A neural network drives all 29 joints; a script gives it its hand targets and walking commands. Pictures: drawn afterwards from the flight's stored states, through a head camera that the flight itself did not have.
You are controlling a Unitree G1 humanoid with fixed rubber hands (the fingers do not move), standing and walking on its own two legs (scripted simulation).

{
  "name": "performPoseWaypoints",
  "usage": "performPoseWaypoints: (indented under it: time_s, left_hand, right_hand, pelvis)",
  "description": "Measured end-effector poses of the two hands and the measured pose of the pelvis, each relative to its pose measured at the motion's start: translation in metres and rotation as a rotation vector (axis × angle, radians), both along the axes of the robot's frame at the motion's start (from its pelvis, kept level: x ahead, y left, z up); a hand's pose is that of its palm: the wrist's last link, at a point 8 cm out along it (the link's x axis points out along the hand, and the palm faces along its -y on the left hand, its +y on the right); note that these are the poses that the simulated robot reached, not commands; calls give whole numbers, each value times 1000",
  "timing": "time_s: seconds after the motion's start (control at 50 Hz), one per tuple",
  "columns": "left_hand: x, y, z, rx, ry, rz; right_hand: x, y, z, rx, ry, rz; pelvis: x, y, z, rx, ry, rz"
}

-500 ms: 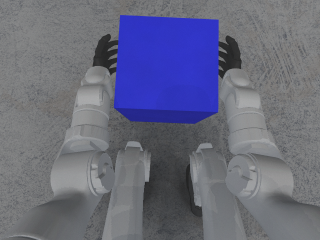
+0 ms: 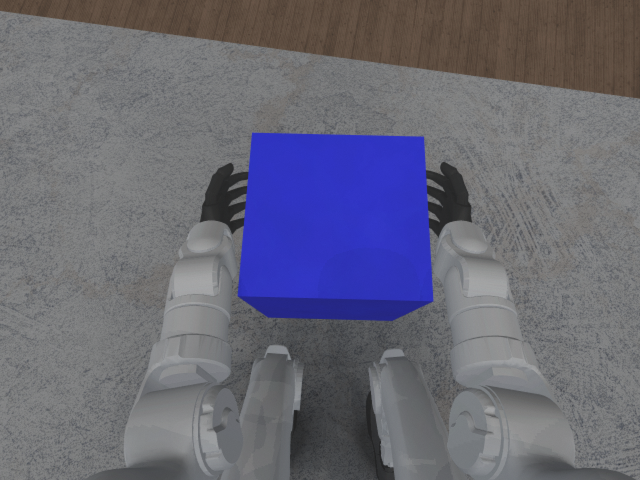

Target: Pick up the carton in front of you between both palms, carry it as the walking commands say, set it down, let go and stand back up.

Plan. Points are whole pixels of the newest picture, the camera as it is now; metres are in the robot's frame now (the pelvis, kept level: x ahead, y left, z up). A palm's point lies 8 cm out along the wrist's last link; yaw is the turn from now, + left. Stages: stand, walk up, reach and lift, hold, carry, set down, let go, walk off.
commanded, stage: reach and lift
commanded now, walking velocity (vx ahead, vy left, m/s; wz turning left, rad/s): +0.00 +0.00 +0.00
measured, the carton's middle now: (333, 241) +0.42 +0.01 -0.11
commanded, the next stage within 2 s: hold in 1.82 s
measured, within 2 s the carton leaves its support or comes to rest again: neither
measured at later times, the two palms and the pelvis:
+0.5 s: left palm (176, 203) +0.38 +0.16 +0.12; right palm (526, 199) +0.38 -0.14 +0.12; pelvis +0.05 +0.00 +0.14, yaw +1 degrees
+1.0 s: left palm (116, 176) +0.34 +0.15 +0.22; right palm (631, 168) +0.35 -0.15 +0.22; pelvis +0.05 +0.00 +0.19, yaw +1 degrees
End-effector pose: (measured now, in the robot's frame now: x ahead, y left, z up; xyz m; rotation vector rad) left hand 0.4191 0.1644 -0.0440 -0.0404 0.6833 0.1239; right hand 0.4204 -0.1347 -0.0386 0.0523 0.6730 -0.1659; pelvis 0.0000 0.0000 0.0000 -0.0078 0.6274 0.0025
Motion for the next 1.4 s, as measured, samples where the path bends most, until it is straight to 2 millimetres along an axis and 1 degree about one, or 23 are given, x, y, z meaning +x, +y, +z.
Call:
performPoseWaypoints:
  time_s: [0.28,0.5,0.66,0.76,0.82,0.9,1.02,1.12,1.24,1.4]
  left_hand:
    - [-25,-5,92,3,6,3]
    - [-44,-8,159,7,3,14]
    - [-57,-10,209,10,-5,19]
    - [-63,-12,238,19,-23,19]
    - [-66,-13,253,32,-28,8]
    - [-70,-13,262,40,-14,-1]
    - [-75,-12,262,37,10,0]
    - [-74,-11,263,32,0,3]
    - [-71,-10,267,31,-9,2]
    - [-66,-10,272,48,-8,-12]
  right_hand:
    - [-24,-5,92,-4,6,9]
    - [-40,-8,158,-5,4,21]
    - [-51,-10,207,-10,-5,33]
    - [-56,-12,236,-24,-22,48]
    - [-59,-13,251,-34,-27,55]
    - [-63,-13,260,-42,-13,61]
    - [-68,-13,259,-41,10,60]
    - [-68,-12,260,-38,0,55]
    - [-65,-11,264,-38,-8,53]
    - [-61,-10,269,-54,-7,64]
  pelvis:
    - [28,1,83,4,-166,6]
    - [51,0,140,11,-328,5]
    - [63,-2,172,14,-473,8]
    - [66,-3,186,14,-566,9]
    - [65,-3,191,14,-617,8]
    - [61,-3,194,14,-666,7]
    - [52,-2,194,14,-699,7]
    - [47,-1,194,13,-704,7]
    - [49,1,196,13,-705,6]
    - [58,2,199,13,-709,5]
